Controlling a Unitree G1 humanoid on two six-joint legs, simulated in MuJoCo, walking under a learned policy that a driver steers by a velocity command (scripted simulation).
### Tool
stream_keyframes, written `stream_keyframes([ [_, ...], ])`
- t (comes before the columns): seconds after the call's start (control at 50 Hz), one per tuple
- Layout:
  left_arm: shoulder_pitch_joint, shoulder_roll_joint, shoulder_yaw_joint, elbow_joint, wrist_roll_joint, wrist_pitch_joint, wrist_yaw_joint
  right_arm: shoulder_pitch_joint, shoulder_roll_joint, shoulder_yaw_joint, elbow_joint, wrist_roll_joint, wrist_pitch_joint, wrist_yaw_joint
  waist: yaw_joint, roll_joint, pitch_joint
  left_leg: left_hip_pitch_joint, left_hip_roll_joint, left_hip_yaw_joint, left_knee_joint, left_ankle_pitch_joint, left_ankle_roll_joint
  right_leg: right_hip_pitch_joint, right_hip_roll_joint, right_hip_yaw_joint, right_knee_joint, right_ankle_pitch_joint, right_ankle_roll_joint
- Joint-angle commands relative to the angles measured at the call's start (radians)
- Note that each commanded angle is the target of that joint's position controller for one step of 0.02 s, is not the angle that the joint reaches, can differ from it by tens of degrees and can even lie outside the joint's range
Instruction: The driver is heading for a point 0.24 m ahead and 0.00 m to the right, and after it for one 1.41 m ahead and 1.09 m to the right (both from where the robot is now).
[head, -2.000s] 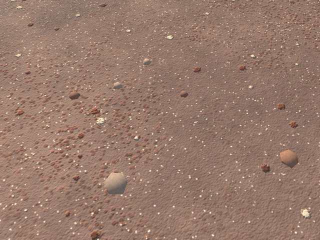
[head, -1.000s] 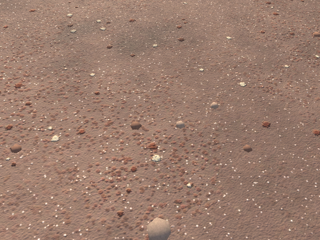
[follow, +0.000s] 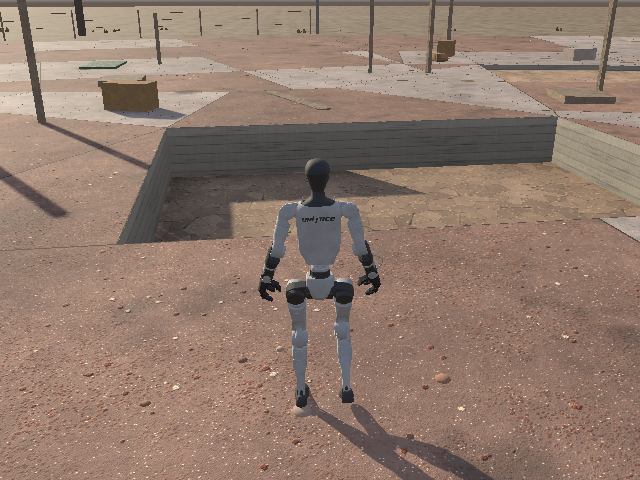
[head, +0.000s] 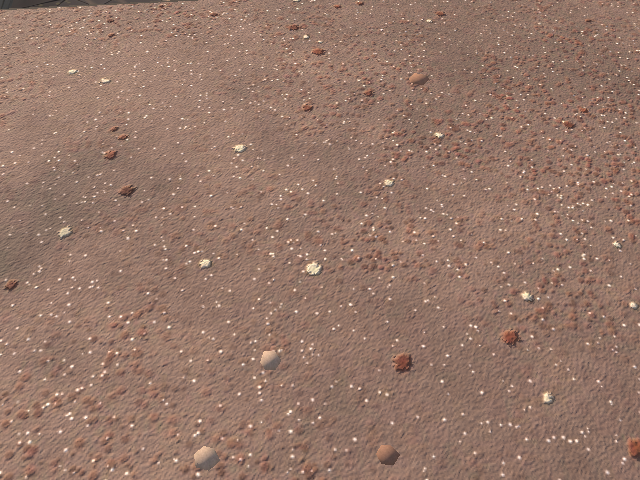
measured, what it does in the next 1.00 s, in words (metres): walks ahead, turning right: right foot, then left foot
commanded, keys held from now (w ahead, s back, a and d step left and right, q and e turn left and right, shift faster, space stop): w+e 1.00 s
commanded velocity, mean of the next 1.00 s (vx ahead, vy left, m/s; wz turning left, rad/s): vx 0.50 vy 0.00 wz -0.49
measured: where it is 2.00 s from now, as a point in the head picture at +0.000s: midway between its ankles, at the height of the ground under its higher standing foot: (433, 364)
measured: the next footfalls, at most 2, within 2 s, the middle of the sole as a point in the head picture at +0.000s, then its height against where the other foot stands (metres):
right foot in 0.38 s outside the picture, level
left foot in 0.84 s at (341, 392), level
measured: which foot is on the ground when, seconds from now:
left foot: down 0.00-0.38, up 0.40-0.82, down 0.84-1.00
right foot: up 0.00-0.36, down 0.38-0.84, up 0.86-1.00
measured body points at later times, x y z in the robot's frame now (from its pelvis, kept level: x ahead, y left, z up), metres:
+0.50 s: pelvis +0.28 -0.07 -0.01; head +0.32 -0.09 +0.44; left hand +0.49 +0.16 -0.10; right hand +0.31 -0.37 -0.13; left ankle +0.20 +0.09 -0.64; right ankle +0.32 -0.15 -0.74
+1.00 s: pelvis +0.56 -0.10 +0.00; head +0.59 -0.11 +0.45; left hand +0.79 +0.10 -0.11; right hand +0.56 -0.41 -0.09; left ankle +0.65 -0.03 -0.74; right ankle +0.45 -0.19 -0.65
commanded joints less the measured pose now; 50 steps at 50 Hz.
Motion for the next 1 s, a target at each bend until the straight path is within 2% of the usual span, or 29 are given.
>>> stream_keyframes([
  [0.02,-0.015,0.064,0.021,-0.080,0.001,-0.012,-0.003,0.015,-0.117,-0.027,-0.040,0.003,-0.012,-0.002,0.002,0.145,-0.020,0.173,0.261,-0.298,-0.265,0.077,0.178,-0.204,-0.092,0.024,-0.066,0.067,0.016],
  [0.08,-0.089,0.041,0.010,-0.101,0.003,-0.006,-0.004,0.033,-0.155,-0.040,-0.015,0.004,-0.015,-0.010,-0.016,0.111,-0.001,0.177,0.266,-0.189,-0.305,0.187,0.180,-0.239,-0.106,0.019,-0.213,0.193,0.037],
  [0.18,-0.220,0.021,0.001,-0.137,-0.005,-0.014,-0.023,0.073,-0.175,-0.042,0.026,0.009,-0.005,-0.019,-0.069,0.103,0.027,0.205,0.246,-0.027,-0.321,0.233,0.133,-0.184,-0.075,-0.018,-0.462,0.429,0.027],
  [0.26,-0.307,0.025,0.003,-0.185,-0.010,-0.013,-0.044,0.114,-0.188,-0.048,0.062,0.018,0.015,-0.022,-0.087,0.092,0.064,0.322,0.294,0.015,-0.286,0.274,0.113,-0.218,-0.057,-0.036,-0.542,0.386,-0.006],
  [0.28,-0.316,0.029,0.005,-0.197,-0.008,-0.012,-0.050,0.114,-0.194,-0.051,0.066,0.022,0.022,-0.024,-0.082,0.095,0.066,0.356,0.305,0.026,-0.259,0.336,0.104,-0.220,-0.049,-0.050,-0.554,0.342,-0.020],
  [0.32,-0.285,0.056,0.019,-0.208,-0.003,-0.010,-0.057,0.096,-0.221,-0.060,0.061,0.026,0.037,-0.034,-0.045,0.119,0.025,0.398,0.307,0.064,-0.144,0.649,0.081,-0.135,-0.001,-0.105,-0.564,0.237,-0.054],
  [0.34,-0.211,0.084,0.035,-0.197,0.000,-0.007,-0.057,0.088,-0.236,-0.064,0.056,0.026,0.046,-0.041,0.001,0.134,-0.030,0.399,0.298,0.089,-0.026,0.825,0.066,-0.026,0.036,-0.136,-0.568,0.201,-0.076],
  [0.36,-0.058,0.128,0.063,-0.159,-0.003,-0.004,-0.051,0.076,-0.233,-0.061,0.048,0.024,0.055,-0.050,0.084,0.116,-0.114,0.335,0.266,0.128,0.170,0.884,0.037,0.188,0.074,-0.147,-0.618,0.249,-0.110],
  [0.38,0.118,0.203,0.093,-0.124,-0.003,0.005,-0.033,0.083,-0.206,-0.047,0.024,0.007,0.049,-0.058,0.157,0.035,-0.223,0.097,0.231,0.137,0.464,0.633,-0.002,0.511,-0.036,0.042,-0.615,0.275,-0.171],
  [0.4,0.118,0.308,0.106,-0.124,-0.013,0.001,-0.028,0.192,-0.061,0.004,-0.028,-0.023,0.020,-0.037,0.048,-0.232,-0.333,-0.361,0.019,0.074,0.825,-0.315,-0.063,0.868,-0.295,0.603,-0.685,0.127,-0.365],
  [0.42,0.163,0.213,0.083,-0.135,-0.013,-0.002,-0.025,0.102,-0.147,-0.011,-0.023,0.005,-0.017,-0.020,0.126,-0.133,-0.417,-0.483,0.021,-0.118,0.934,-0.396,-0.054,0.916,-0.324,0.761,-0.804,0.005,-0.375],
  [0.44,0.124,0.175,0.069,-0.128,-0.003,-0.007,-0.023,0.002,-0.185,-0.021,-0.060,0.041,-0.037,-0.010,0.135,-0.095,-0.263,-0.554,0.068,-0.118,0.922,-0.303,-0.038,0.812,-0.289,0.608,-0.825,0.076,-0.325],
  [0.46,0.061,0.161,0.064,-0.135,-0.002,-0.010,-0.021,-0.031,-0.172,-0.014,-0.071,0.033,-0.048,-0.014,0.095,-0.001,-0.176,-0.524,0.108,-0.109,0.842,-0.218,-0.033,0.661,-0.247,0.498,-0.831,0.171,-0.295],
  [0.48,-0.003,0.140,0.057,-0.148,0.002,-0.008,-0.020,-0.047,-0.173,-0.019,-0.069,0.007,-0.048,-0.020,0.055,0.037,-0.111,-0.466,0.133,-0.103,0.757,-0.178,-0.043,0.518,-0.212,0.419,-0.849,0.282,-0.276],
  [0.5,-0.042,0.123,0.049,-0.164,0.013,-0.009,-0.017,-0.030,-0.179,-0.026,-0.071,-0.002,-0.038,-0.021,0.016,0.015,-0.091,-0.394,0.151,-0.109,0.719,-0.153,-0.053,0.419,-0.188,0.372,-0.873,0.366,-0.274],
  [0.56,-0.063,0.128,0.051,-0.158,0.007,-0.013,-0.006,-0.008,-0.146,-0.022,-0.072,-0.011,-0.006,-0.023,-0.022,-0.001,-0.056,-0.331,0.152,-0.083,0.606,-0.123,-0.097,0.264,-0.156,0.298,-0.918,0.457,-0.286],
  [0.66,0.001,0.164,0.063,-0.119,-0.005,-0.002,0.018,-0.200,-0.088,0.002,-0.120,-0.011,-0.005,-0.018,0.045,-0.017,-0.011,-0.240,0.088,-0.059,0.231,0.215,-0.122,0.152,-0.065,0.194,-0.907,0.368,-0.211],
  [0.74,0.071,0.163,0.064,-0.085,-0.016,0.009,0.021,-0.281,-0.121,-0.010,-0.146,0.011,-0.016,-0.004,0.074,-0.037,-0.014,-0.182,0.050,-0.092,0.086,0.252,-0.105,0.228,-0.096,0.287,-0.840,0.260,-0.181],
  [0.78,0.074,0.157,0.064,-0.080,-0.014,0.014,0.024,-0.268,-0.146,-0.023,-0.147,0.014,-0.022,-0.001,0.058,-0.059,-0.018,-0.159,0.048,-0.108,0.051,0.171,-0.081,0.293,-0.121,0.351,-0.778,0.247,-0.165],
  [0.82,0.053,0.138,0.059,-0.085,-0.010,0.021,0.022,-0.168,-0.165,-0.041,-0.124,0.013,-0.029,-0.005,0.000,-0.080,-0.045,-0.020,0.044,-0.084,-0.001,0.120,-0.039,0.296,-0.098,0.367,-0.687,0.283,-0.135],
  [0.84,0.051,0.093,0.043,-0.094,-0.004,0.018,0.019,-0.064,-0.197,-0.056,-0.112,-0.001,-0.034,-0.012,-0.052,-0.053,-0.133,0.170,0.112,-0.129,0.005,0.109,0.007,0.246,-0.047,0.321,-0.529,0.287,-0.102],
  [0.86,0.113,0.033,0.024,-0.112,-0.005,0.012,0.017,0.065,-0.268,-0.074,-0.104,-0.020,-0.033,-0.020,-0.071,0.113,-0.275,0.512,0.321,-0.387,0.009,0.036,0.112,-0.003,0.062,0.200,-0.216,0.095,-0.037],
  [0.88,0.193,0.040,0.015,-0.131,-0.020,0.004,0.018,0.139,-0.282,-0.084,-0.068,-0.004,-0.015,-0.011,-0.050,0.383,-0.362,0.666,0.471,-0.779,-0.100,-0.225,0.207,-0.247,0.098,0.126,0.031,-0.262,0.001],
  [0.9,0.143,0.132,0.036,-0.113,-0.027,0.007,0.020,0.105,-0.195,-0.063,-0.084,0.011,-0.009,-0.011,-0.070,0.250,-0.247,0.584,0.451,-0.753,-0.137,-0.401,0.177,-0.335,0.026,0.145,0.140,-0.193,0.014],
  [0.92,0.046,0.162,0.045,-0.129,-0.019,0.014,0.019,0.058,-0.159,-0.052,-0.090,0.009,-0.001,-0.016,-0.081,0.165,-0.126,0.453,0.413,-0.599,-0.153,-0.340,0.141,-0.349,-0.004,0.105,0.158,-0.109,0.021],
  [0.94,0.001,0.153,0.047,-0.140,-0.007,0.017,0.019,0.012,-0.144,-0.044,-0.091,-0.002,0.004,-0.018,-0.062,0.116,-0.060,0.333,0.373,-0.486,-0.174,-0.219,0.129,-0.318,-0.035,0.086,0.130,-0.043,0.024],
  [0.96,-0.015,0.135,0.049,-0.146,-0.005,0.020,0.015,-0.016,-0.121,-0.037,-0.084,-0.007,0.004,-0.019,-0.039,0.123,-0.019,0.254,0.338,-0.398,-0.199,-0.123,0.124,-0.287,-0.062,0.085,0.090,-0.003,0.024],
  [0.98,-0.004,0.115,0.048,-0.147,-0.012,0.026,0.010,-0.031,-0.112,-0.034,-0.078,-0.010,0.001,-0.020,-0.019,0.153,-0.004,0.196,0.311,-0.325,-0.225,-0.068,0.116,-0.244,-0.084,0.075,0.064,0.020,0.023],
  [1.0,0.002,0.093,0.045,-0.144,-0.016,0.032,0.008,-0.037,-0.105,-0.034,-0.070,-0.006,-0.003,-0.020,-0.012,0.166,0.002,0.170,0.296,-0.268,-0.248,-0.027,0.119,-0.226,-0.090,0.060,0.045,0.032,0.025],
])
